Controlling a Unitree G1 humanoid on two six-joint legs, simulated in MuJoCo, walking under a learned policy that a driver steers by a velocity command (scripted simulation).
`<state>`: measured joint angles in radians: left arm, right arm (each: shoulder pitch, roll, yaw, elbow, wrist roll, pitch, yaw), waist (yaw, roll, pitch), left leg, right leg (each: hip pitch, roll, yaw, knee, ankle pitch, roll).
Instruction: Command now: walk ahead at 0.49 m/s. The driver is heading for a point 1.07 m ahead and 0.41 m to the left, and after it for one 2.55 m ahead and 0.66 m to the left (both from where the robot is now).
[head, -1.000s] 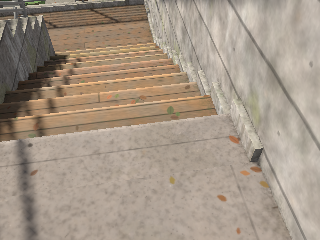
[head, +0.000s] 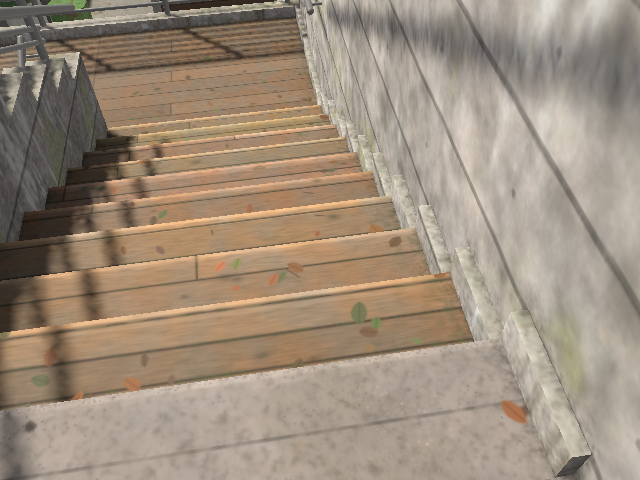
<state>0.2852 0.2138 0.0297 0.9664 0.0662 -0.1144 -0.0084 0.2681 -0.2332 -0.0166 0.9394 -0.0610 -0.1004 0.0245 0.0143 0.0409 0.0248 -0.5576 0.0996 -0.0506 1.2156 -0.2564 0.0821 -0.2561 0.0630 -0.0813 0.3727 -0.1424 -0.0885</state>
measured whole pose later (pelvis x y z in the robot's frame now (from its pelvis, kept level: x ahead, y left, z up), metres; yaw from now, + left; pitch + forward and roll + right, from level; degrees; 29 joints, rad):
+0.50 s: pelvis +0.30 +0.08 +0.00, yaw +4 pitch +1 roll +1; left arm 0.29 0.23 0.03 0.98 0.10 -0.09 -0.04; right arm 0.24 -0.20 -0.04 0.95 -0.05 -0.11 0.01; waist -0.01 -0.02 0.01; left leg -0.29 -0.08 0.01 0.41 -0.14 0.08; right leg -0.40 -0.04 0.05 1.17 -0.38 -0.09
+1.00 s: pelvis +0.55 +0.07 +0.00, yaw +21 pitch +1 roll -1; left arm 0.27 0.21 0.03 0.93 0.03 -0.12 0.03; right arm 0.26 -0.24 -0.07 0.93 -0.07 -0.08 0.03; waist 0.02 0.02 -0.03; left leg -0.54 0.05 -0.03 1.14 -0.42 0.04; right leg -0.24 0.01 -0.13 0.37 -0.16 -0.05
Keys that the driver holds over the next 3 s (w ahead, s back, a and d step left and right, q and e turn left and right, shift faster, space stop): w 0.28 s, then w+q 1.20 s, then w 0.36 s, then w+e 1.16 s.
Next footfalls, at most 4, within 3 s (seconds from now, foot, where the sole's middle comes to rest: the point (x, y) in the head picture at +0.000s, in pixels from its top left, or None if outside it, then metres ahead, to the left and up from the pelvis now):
0.34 left None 0.38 0.16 -0.78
0.82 right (347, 405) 0.64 0.00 -0.78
1.30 left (240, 407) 0.64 0.23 -0.78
1.70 right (257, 333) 0.93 0.23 -0.95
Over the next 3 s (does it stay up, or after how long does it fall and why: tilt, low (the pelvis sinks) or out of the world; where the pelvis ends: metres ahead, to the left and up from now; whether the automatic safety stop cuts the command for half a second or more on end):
stays up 1.35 0.63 -0.53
